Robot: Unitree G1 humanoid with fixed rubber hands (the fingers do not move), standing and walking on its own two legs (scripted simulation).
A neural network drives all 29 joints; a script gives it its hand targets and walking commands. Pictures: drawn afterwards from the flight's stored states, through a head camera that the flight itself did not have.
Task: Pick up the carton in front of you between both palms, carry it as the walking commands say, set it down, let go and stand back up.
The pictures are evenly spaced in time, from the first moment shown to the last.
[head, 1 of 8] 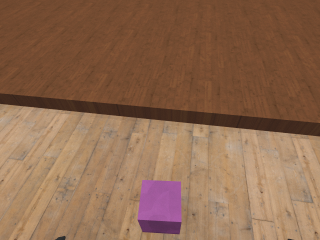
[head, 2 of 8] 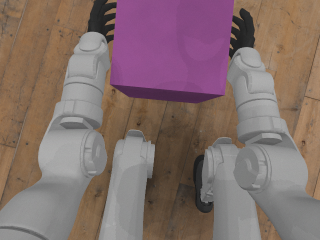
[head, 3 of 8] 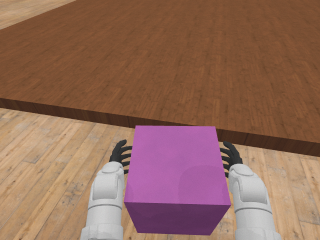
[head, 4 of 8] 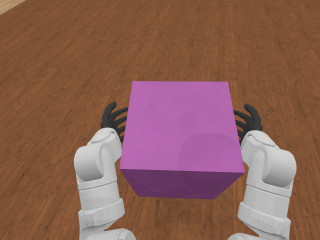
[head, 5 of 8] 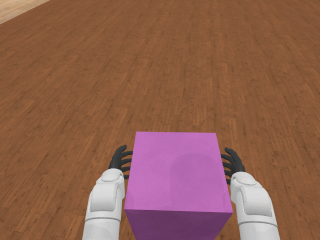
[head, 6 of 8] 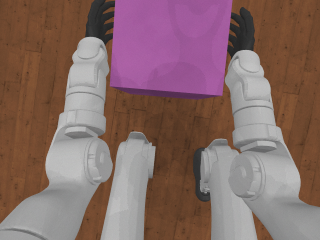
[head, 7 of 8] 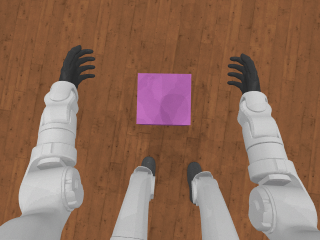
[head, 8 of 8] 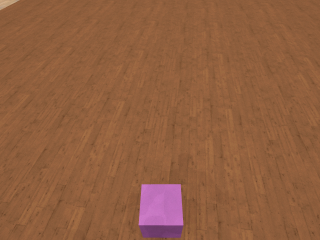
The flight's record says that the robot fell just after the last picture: no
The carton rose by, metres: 0.91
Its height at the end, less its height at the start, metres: +0.15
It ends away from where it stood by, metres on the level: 3.17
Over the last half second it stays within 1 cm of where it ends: yes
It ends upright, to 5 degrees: yes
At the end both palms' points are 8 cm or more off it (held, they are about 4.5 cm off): yes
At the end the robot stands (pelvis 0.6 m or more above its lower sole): yes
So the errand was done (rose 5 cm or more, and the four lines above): yes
